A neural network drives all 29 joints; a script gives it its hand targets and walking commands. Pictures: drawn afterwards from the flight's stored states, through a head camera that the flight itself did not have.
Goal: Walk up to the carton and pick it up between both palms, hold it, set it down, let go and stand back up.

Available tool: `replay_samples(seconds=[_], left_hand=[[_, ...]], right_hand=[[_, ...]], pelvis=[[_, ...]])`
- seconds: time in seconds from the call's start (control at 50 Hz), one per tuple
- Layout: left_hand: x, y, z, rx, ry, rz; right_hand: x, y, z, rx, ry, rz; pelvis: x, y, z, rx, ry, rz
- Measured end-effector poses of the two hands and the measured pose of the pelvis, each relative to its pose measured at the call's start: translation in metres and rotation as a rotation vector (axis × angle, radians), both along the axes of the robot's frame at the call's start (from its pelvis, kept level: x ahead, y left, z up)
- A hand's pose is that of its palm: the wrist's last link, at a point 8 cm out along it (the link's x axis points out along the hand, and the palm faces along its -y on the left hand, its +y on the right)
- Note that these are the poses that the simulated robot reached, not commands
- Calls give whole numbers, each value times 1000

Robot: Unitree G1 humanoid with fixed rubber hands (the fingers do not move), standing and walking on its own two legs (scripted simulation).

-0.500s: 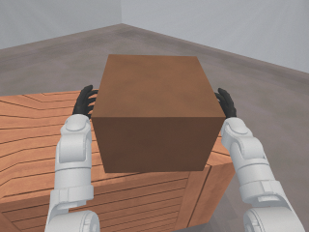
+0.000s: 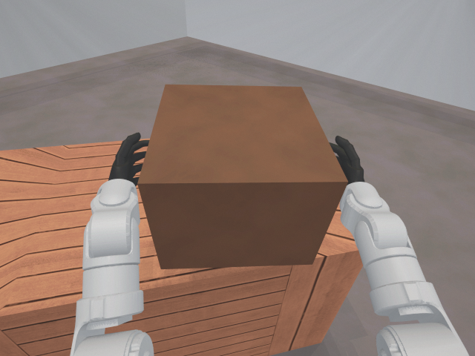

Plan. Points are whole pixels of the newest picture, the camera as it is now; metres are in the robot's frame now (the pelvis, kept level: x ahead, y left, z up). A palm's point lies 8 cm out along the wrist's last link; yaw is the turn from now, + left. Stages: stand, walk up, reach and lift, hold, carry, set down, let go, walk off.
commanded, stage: hold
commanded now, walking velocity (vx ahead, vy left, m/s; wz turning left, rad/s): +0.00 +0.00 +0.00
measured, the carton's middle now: (236, 171) +0.43 +0.01 +0.15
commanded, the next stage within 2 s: set down in 1.86 s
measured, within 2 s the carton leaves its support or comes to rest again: neither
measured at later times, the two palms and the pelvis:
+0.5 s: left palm (119, 181) +0.34 +0.19 +0.19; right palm (345, 181) +0.35 -0.17 +0.18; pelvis -0.01 +0.00 +0.00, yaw +0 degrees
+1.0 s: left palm (123, 181) +0.35 +0.19 +0.19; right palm (349, 180) +0.35 -0.18 +0.18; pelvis +0.00 +0.00 +0.00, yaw +0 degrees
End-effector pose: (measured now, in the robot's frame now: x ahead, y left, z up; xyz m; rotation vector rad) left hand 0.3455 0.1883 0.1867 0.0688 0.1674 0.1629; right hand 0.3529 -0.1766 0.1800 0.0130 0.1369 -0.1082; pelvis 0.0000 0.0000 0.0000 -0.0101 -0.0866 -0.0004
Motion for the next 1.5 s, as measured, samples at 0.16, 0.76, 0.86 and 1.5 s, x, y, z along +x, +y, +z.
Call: replay_samples(seconds=[0.16,0.76,0.86,1.5], left_hand=[[-2,0,4,-10,-9,2],[2,2,5,-2,1,-4],[3,1,3,1,0,-4],[0,-8,-3,-19,5,-22]], right_hand=[[-2,0,4,-2,-8,0],[1,2,3,-2,-1,-4],[3,0,3,-5,-3,-1],[-9,-8,0,4,2,-21]], pelvis=[[-4,-2,0,1,0,-3],[-5,1,0,2,5,-6],[-4,1,0,1,9,-5],[-6,-2,0,0,1,-4]])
